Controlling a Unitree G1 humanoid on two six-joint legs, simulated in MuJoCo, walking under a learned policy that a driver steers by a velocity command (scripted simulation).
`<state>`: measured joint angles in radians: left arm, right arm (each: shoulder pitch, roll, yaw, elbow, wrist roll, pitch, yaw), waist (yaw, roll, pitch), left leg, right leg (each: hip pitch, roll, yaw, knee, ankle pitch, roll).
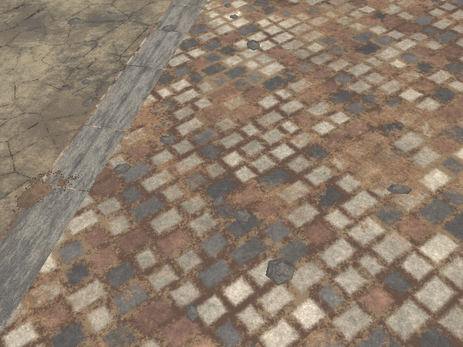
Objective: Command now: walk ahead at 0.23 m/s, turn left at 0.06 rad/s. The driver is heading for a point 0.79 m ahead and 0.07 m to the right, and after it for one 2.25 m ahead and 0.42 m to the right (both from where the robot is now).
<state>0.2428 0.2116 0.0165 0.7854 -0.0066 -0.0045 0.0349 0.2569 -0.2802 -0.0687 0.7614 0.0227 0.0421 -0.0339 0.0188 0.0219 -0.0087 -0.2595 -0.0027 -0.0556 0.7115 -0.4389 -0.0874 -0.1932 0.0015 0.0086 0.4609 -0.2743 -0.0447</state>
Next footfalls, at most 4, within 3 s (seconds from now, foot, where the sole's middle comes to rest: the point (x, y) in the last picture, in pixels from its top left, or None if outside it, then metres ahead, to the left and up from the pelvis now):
0.12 left None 0.00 0.13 -0.78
0.52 right None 0.35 -0.14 -0.78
1.00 left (232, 323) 0.61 0.08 -0.78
1.30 right None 0.52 -0.17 -0.78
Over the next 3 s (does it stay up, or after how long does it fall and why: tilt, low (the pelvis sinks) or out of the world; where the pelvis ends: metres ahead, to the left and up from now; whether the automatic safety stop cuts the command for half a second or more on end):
stays up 1.09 -0.16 0.00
